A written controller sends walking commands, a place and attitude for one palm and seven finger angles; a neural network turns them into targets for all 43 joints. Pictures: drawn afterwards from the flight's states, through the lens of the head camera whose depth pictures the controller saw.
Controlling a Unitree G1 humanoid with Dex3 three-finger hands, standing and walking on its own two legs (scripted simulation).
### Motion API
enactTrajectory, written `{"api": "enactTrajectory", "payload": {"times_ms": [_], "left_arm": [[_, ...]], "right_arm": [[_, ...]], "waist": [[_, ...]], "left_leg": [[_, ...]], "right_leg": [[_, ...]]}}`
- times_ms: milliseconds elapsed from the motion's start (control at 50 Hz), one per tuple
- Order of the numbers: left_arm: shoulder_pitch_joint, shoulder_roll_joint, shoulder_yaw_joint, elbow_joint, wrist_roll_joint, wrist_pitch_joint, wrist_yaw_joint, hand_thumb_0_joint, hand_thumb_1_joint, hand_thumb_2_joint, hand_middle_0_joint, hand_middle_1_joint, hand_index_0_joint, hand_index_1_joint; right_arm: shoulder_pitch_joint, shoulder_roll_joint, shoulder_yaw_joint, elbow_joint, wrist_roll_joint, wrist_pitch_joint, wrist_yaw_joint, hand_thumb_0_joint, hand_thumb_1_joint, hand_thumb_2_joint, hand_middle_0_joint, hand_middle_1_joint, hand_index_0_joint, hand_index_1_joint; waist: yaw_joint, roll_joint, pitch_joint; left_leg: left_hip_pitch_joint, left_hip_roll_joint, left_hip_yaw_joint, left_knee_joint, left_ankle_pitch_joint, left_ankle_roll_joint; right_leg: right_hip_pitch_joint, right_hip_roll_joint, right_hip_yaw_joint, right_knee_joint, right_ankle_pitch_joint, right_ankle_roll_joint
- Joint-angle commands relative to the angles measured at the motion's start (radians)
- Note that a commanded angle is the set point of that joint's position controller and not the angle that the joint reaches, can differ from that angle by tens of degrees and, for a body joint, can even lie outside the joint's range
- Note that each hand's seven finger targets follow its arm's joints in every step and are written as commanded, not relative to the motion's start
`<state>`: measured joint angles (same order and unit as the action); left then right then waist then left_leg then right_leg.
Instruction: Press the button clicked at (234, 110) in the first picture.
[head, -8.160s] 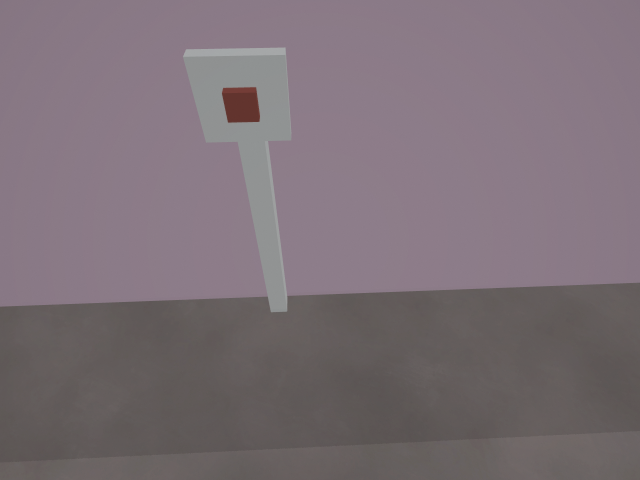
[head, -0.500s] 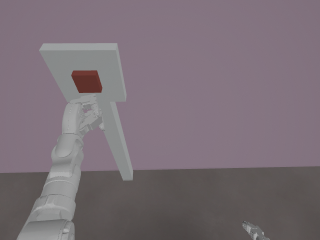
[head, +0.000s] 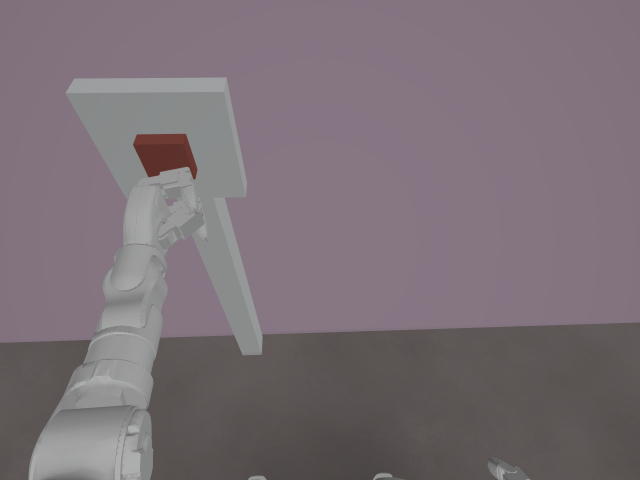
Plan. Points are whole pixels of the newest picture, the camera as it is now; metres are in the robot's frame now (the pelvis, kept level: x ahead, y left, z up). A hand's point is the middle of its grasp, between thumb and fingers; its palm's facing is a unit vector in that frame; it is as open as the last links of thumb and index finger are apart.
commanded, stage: press the button with the knuckle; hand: left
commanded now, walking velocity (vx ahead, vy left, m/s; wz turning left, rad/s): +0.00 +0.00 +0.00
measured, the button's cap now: (167, 155) +0.50 +0.21 +0.12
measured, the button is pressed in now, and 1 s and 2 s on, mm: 0 9 0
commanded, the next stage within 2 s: hold the button down briefly in 0.70 s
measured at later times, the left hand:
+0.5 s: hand (190, 200) +0.45 +0.18 +0.09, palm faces +0.04 -1.00 +0.00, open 2.8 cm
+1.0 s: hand (189, 197) +0.46 +0.18 +0.08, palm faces +0.03 -1.00 -0.02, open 2.8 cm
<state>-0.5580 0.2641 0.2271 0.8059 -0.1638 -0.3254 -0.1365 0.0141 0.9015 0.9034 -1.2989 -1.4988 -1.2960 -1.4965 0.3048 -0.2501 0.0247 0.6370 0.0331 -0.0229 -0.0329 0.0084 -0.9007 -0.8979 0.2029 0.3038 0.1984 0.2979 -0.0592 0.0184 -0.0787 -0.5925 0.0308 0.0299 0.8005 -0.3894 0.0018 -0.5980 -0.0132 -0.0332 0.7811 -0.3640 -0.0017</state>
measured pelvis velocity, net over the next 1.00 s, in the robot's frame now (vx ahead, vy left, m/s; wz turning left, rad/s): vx -0.03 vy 0.00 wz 0.03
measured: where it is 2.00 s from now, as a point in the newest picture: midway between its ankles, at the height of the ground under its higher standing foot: outside the picture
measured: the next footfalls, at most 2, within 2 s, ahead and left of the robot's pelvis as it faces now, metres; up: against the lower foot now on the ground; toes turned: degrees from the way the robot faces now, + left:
none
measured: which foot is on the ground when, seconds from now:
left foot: down 0.00-1.00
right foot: down 0.00-1.00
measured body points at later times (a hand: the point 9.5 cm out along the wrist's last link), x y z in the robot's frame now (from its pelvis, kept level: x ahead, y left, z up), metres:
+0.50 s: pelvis +0.00 +0.00 +0.00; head +0.07 +0.01 +0.44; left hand +0.44 +0.23 +0.09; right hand +0.06 -0.26 -0.12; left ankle +0.00 +0.12 -0.71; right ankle +0.01 -0.12 -0.71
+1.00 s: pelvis -0.03 +0.00 -0.02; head +0.06 +0.02 +0.42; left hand +0.45 +0.23 +0.09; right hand +0.01 -0.26 -0.13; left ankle +0.00 +0.12 -0.71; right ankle +0.01 -0.12 -0.71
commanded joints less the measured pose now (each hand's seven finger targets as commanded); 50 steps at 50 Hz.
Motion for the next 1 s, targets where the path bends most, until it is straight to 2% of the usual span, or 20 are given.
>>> {"api": "enactTrajectory", "payload": {"times_ms": [0, 20, 80, 120, 180, 220, 280, 340, 380, 420, 500, 600, 660, 720, 740, 780, 840, 860, 920, 980], "left_arm": [[-0.373, 0.236, 0.091, -0.161, -0.001, -0.060, 0.010, 0.000, 0.900, 0.900, -1.300, -1.500, -1.300, -1.500], [-0.400, 0.258, 0.104, -0.174, 0.002, -0.067, 0.010, 0.000, 0.900, 0.900, -1.300, -1.500, -1.300, -1.500], [-0.408, 0.236, 0.094, -0.179, -0.003, -0.079, 0.002, 0.000, 0.900, 0.900, -1.300, -1.500, -1.300, -1.500], [-0.427, 0.258, 0.105, -0.152, -0.002, -0.084, -0.003, 0.000, 0.900, 0.900, -1.300, -1.500, -1.300, -1.500], [-0.465, 0.232, 0.081, -0.148, -0.005, -0.088, -0.017, 0.000, 0.900, 0.900, -1.300, -1.500, -1.300, -1.500], [-0.464, 0.261, 0.106, -0.120, -0.007, -0.087, -0.022, 0.000, 0.900, 0.900, -1.300, -1.500, -1.300, -1.500], [-0.515, 0.258, 0.096, -0.080, -0.003, -0.086, -0.031, 0.000, 0.900, 0.900, -1.300, -1.500, -1.300, -1.500], [-0.539, 0.284, 0.116, -0.070, -0.001, -0.097, -0.031, 0.000, 0.900, 0.900, -1.300, -1.500, -1.300, -1.500], [-0.595, 0.268, 0.097, -0.048, 0.001, -0.099, -0.032, 0.000, 0.900, 0.900, -1.300, -1.500, -1.300, -1.500], [-0.636, 0.288, 0.103, -0.003, 0.005, -0.101, -0.028, 0.000, 0.900, 0.900, -1.300, -1.500, -1.300, -1.500], [-0.713, 0.272, 0.077, 0.012, 0.021, -0.115, -0.020, 0.000, 0.900, 0.900, -1.300, -1.500, -1.300, -1.500], [-0.842, 0.250, 0.039, 0.068, 0.030, -0.118, -0.004, 0.000, 0.900, 0.900, -1.300, -1.500, -1.300, -1.500], [-0.872, 0.248, 0.036, 0.088, 0.034, -0.121, 0.008, 0.000, 0.900, 0.900, -1.300, -1.500, -1.300, -1.500], [-0.902, 0.296, 0.061, 0.129, 0.037, -0.114, 0.011, 0.000, 0.900, 0.900, -1.300, -1.500, -1.300, -1.500], [-0.921, 0.300, 0.053, 0.132, 0.040, -0.114, 0.008, 0.000, 0.900, 0.900, -1.300, -1.500, -1.300, -1.500], [-0.937, 0.279, 0.031, 0.145, 0.038, -0.110, 0.004, 0.000, 0.900, 0.900, -1.300, -1.500, -1.300, -1.500], [-0.953, 0.322, 0.064, 0.139, 0.034, -0.114, 0.003, 0.000, 0.900, 0.900, -1.300, -1.500, -1.300, -1.500], [-0.944, 0.291, 0.042, 0.156, 0.032, -0.111, 0.000, 0.000, 0.900, 0.900, -1.300, -1.500, -1.300, -1.500], [-0.950, 0.304, 0.045, 0.183, 0.032, -0.103, 0.003, 0.000, 0.900, 0.900, -1.300, -1.500, -1.300, -1.500], [-0.972, 0.329, 0.052, 0.158, 0.041, -0.107, 0.011, 0.000, 0.900, 0.900, -1.300, -1.500, -1.300, -1.500]], "right_arm": [[0.049, -0.146, -0.058, -0.110, -0.005, -0.028, -0.005, 0.000, -0.900, -0.900, 0.200, 0.300, 0.200, 0.300], [0.052, -0.148, -0.058, -0.112, -0.008, -0.024, -0.006, 0.000, -0.900, -0.900, 0.200, 0.300, 0.200, 0.300], [0.055, -0.143, -0.059, -0.116, -0.006, -0.021, -0.004, 0.000, -0.900, -0.900, 0.200, 0.300, 0.200, 0.300], [0.069, -0.148, -0.062, -0.106, -0.008, -0.016, -0.007, 0.000, -0.900, -0.900, 0.200, 0.300, 0.200, 0.300], [0.079, -0.147, -0.063, -0.100, -0.007, -0.015, -0.006, 0.000, -0.900, -0.900, 0.200, 0.300, 0.200, 0.300], [0.090, -0.153, -0.065, -0.094, -0.009, -0.011, -0.007, 0.000, -0.900, -0.900, 0.200, 0.300, 0.200, 0.300], [0.093, -0.152, -0.063, -0.087, -0.007, -0.006, -0.009, 0.000, -0.900, -0.900, 0.200, 0.300, 0.200, 0.300], [0.103, -0.154, -0.065, -0.084, -0.009, -0.001, -0.010, 0.000, -0.900, -0.900, 0.200, 0.300, 0.200, 0.300], [0.107, -0.153, -0.063, -0.075, -0.010, -0.001, -0.009, 0.000, -0.900, -0.900, 0.200, 0.300, 0.200, 0.300], [0.115, -0.160, -0.061, -0.067, -0.011, 0.002, -0.010, 0.000, -0.900, -0.900, 0.200, 0.300, 0.200, 0.300], [0.120, -0.161, -0.061, -0.058, -0.015, 0.000, -0.008, 0.000, -0.900, -0.900, 0.200, 0.300, 0.200, 0.300], [0.134, -0.171, -0.058, -0.034, -0.019, -0.005, -0.007, 0.000, -0.900, -0.900, 0.200, 0.300, 0.200, 0.300], [0.142, -0.174, -0.057, -0.029, -0.023, -0.010, -0.005, 0.000, -0.900, -0.900, 0.200, 0.300, 0.200, 0.300], [0.151, -0.183, -0.052, -0.020, -0.024, -0.012, -0.009, 0.000, -0.900, -0.900, 0.200, 0.300, 0.200, 0.300], [0.151, -0.183, -0.049, -0.021, -0.021, -0.014, -0.011, 0.000, -0.900, -0.900, 0.200, 0.300, 0.200, 0.300], [0.148, -0.182, -0.045, -0.021, -0.020, -0.020, -0.012, 0.000, -0.900, -0.900, 0.200, 0.300, 0.200, 0.300], [0.159, -0.188, -0.045, -0.026, -0.023, -0.025, -0.015, 0.000, -0.900, -0.900, 0.200, 0.300, 0.200, 0.300], [0.154, -0.184, -0.044, -0.028, -0.021, -0.027, -0.013, 0.000, -0.900, -0.900, 0.200, 0.300, 0.200, 0.300], [0.158, -0.192, -0.040, -0.028, -0.021, -0.032, -0.015, 0.000, -0.900, -0.900, 0.200, 0.300, 0.200, 0.300], [0.162, -0.197, -0.041, -0.034, -0.023, -0.038, -0.015, 0.000, -0.900, -0.900, 0.200, 0.300, 0.200, 0.300]], "waist": [[-0.002, -0.036, -0.324], [-0.001, -0.023, -0.328], [-0.005, 0.012, -0.347], [-0.014, -0.028, -0.337], [-0.026, 0.015, -0.359], [-0.026, -0.024, -0.358], [-0.038, 0.004, -0.332], [-0.038, 0.009, -0.361], [-0.051, 0.029, -0.348], [-0.069, -0.014, -0.318], [-0.078, 0.061, -0.358], [-0.125, 0.046, -0.328], [-0.130, 0.051, -0.365], [-0.144, 0.003, -0.342], [-0.151, 0.019, -0.336], [-0.157, 0.051, -0.322], [-0.151, 0.044, -0.369], [-0.153, 0.058, -0.349], [-0.162, 0.038, -0.302], [-0.157, 0.072, -0.343]], "left_leg": [[0.125, -0.031, -0.015, -0.092, 0.254, 0.017], [0.124, -0.031, -0.015, -0.090, 0.262, 0.018], [0.143, -0.031, -0.008, -0.085, 0.265, 0.017], [0.129, -0.028, -0.013, -0.082, 0.266, 0.020], [0.154, -0.029, -0.009, -0.077, 0.281, 0.020], [0.137, -0.028, -0.010, -0.073, 0.276, 0.023], [0.125, -0.029, -0.011, -0.073, 0.247, 0.022], [0.131, -0.029, -0.013, -0.067, 0.257, 0.023], [0.143, -0.026, -0.020, -0.064, 0.252, 0.020], [0.116, -0.024, -0.028, -0.061, 0.213, 0.024], [0.165, -0.021, -0.045, -0.054, 0.216, 0.016], [0.149, -0.017, -0.067, -0.051, 0.143, 0.017], [0.153, -0.019, -0.071, -0.046, 0.127, 0.017], [0.095, -0.021, -0.071, -0.043, 0.078, 0.025], [0.090, -0.021, -0.072, -0.047, 0.057, 0.024], [0.088, -0.022, -0.074, -0.050, 0.018, 0.023], [0.081, -0.024, -0.080, -0.047, 0.014, 0.025], [0.081, -0.025, -0.075, -0.048, -0.001, 0.023], [0.038, -0.024, -0.083, -0.055, -0.070, 0.025], [0.043, -0.026, -0.086, -0.054, -0.096, 0.024]], "right_leg": [[0.190, 0.029, 0.013, -0.081, 0.322, -0.016], [0.196, 0.029, 0.015, -0.077, 0.328, -0.017], [0.187, 0.032, 0.019, -0.079, 0.335, -0.018], [0.188, 0.034, 0.018, -0.077, 0.334, -0.017], [0.173, 0.035, 0.019, -0.077, 0.350, -0.017], [0.181, 0.036, 0.021, -0.078, 0.348, -0.015], [0.147, 0.035, 0.021, -0.080, 0.317, -0.014], [0.148, 0.035, 0.024, -0.076, 0.318, -0.014], [0.109, 0.037, 0.015, -0.073, 0.298, -0.015], [0.087, 0.039, 0.016, -0.079, 0.257, -0.013], [0.031, 0.040, 0.009, -0.066, 0.223, -0.018], [-0.050, 0.041, 0.002, -0.070, 0.139, -0.013], [-0.056, 0.040, 0.003, -0.067, 0.122, -0.012], [-0.049, 0.042, 0.011, -0.075, 0.092, -0.009], [-0.062, 0.040, 0.012, -0.075, 0.074, -0.008], [-0.087, 0.041, 0.011, -0.078, 0.046, -0.010], [-0.070, 0.040, 0.013, -0.070, 0.039, -0.009], [-0.081, 0.040, 0.013, -0.076, 0.029, -0.009], [-0.108, 0.040, 0.011, -0.076, -0.015, -0.010], [-0.113, 0.036, 0.013, -0.067, -0.032, -0.010]]}}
